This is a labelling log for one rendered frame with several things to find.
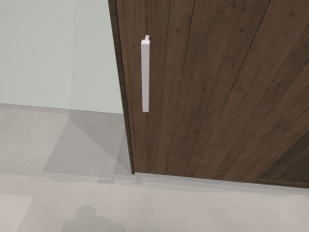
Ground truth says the handle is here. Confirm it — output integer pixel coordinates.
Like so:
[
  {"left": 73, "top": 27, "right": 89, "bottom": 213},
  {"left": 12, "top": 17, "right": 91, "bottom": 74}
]
[{"left": 141, "top": 35, "right": 151, "bottom": 112}]

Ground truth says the wardrobe door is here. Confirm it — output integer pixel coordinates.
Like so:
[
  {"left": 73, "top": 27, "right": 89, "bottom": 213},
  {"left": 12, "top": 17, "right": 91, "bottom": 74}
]
[
  {"left": 116, "top": 0, "right": 309, "bottom": 183},
  {"left": 258, "top": 130, "right": 309, "bottom": 183}
]

